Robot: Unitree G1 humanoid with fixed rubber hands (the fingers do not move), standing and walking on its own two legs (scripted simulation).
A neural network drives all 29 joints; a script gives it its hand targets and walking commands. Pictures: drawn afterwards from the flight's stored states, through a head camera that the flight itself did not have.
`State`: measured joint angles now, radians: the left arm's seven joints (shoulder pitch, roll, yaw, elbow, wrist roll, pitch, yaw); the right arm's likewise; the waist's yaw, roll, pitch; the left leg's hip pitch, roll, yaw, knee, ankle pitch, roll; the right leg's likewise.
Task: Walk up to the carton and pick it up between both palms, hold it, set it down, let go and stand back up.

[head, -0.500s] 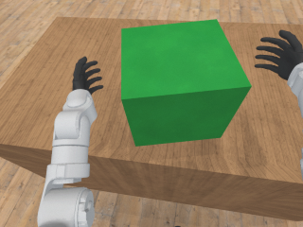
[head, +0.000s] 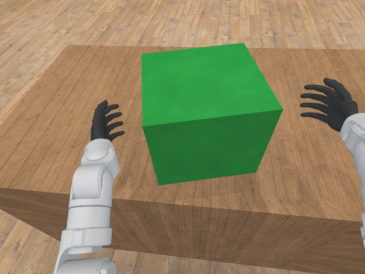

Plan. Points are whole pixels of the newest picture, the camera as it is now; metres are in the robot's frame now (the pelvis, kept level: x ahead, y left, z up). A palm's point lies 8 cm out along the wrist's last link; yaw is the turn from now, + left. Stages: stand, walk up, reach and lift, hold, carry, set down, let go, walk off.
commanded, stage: set down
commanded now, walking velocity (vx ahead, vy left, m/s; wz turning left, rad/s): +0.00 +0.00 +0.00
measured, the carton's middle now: (200, 115) +0.51 -0.01 +0.04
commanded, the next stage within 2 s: none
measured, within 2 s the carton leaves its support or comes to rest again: neither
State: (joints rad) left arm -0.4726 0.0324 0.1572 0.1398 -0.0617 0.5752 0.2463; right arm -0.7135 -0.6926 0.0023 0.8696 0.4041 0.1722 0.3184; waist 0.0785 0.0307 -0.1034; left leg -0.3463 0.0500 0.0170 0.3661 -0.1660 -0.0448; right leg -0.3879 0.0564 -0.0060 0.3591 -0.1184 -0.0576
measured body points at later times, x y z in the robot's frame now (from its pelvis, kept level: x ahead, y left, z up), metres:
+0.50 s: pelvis +0.02 +0.01 +0.00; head +0.03 +0.00 +0.45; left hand +0.33 +0.18 +0.09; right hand +0.36 -0.32 +0.08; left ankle +0.00 +0.15 -0.74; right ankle +0.03 -0.08 -0.74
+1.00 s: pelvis +0.01 +0.00 +0.00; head +0.01 +0.00 +0.45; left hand +0.27 +0.17 +0.05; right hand +0.28 -0.32 +0.04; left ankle +0.00 +0.15 -0.74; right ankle +0.03 -0.08 -0.74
